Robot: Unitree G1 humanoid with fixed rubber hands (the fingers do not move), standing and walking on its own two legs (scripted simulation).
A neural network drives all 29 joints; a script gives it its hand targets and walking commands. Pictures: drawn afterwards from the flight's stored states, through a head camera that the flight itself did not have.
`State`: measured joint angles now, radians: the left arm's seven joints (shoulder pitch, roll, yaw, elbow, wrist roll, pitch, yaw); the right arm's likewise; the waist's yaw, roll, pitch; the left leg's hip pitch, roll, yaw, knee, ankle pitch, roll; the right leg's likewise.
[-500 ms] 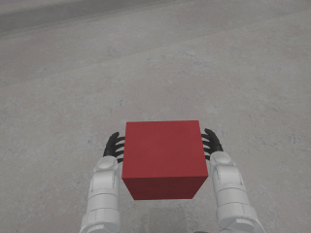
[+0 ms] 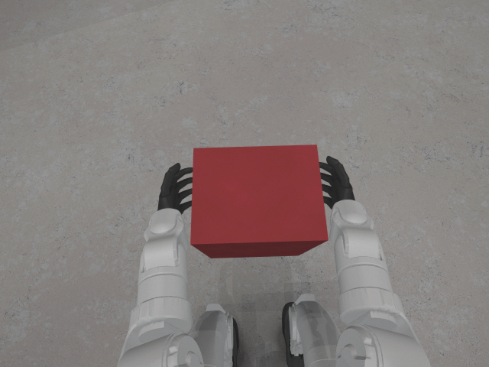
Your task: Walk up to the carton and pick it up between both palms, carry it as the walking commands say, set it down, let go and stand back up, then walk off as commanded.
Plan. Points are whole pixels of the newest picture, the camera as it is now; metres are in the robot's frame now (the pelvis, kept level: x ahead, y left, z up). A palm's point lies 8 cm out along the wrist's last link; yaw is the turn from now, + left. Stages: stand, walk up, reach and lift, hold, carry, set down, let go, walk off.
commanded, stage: set down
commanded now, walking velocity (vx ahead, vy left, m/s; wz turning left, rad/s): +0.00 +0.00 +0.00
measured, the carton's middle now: (254, 211) +0.38 +0.00 -0.12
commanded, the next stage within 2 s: none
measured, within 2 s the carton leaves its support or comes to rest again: neither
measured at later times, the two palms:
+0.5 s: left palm (182, 208) +0.40 +0.15 -0.13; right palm (324, 201) +0.40 -0.14 -0.13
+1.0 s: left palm (191, 212) +0.42 +0.15 -0.22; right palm (314, 203) +0.43 -0.14 -0.22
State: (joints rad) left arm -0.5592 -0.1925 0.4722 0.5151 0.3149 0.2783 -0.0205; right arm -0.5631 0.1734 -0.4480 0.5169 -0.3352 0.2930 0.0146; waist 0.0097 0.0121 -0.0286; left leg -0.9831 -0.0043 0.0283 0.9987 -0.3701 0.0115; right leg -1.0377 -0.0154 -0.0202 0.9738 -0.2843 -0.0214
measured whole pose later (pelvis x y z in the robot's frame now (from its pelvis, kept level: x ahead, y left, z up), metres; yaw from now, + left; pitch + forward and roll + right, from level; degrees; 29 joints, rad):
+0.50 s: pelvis +0.00 -0.01 -0.07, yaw +1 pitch +36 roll +1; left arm -0.64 -0.14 0.46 0.55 0.25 0.26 -0.01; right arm -0.64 0.15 -0.43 0.54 -0.26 0.27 -0.04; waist 0.01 0.01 -0.21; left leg -1.46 -0.01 0.00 1.30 -0.47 0.00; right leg -1.51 -0.01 -0.04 1.27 -0.39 -0.04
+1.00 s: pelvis -0.01 +0.00 -0.15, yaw +3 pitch +41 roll +1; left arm -0.81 -0.09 0.42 0.66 0.20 0.24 0.08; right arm -0.81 0.04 -0.42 0.68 -0.20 0.25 -0.04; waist -0.01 0.02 -0.22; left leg -1.78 -0.05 -0.01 1.60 -0.54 0.00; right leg -1.82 0.01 0.02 1.57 -0.47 0.00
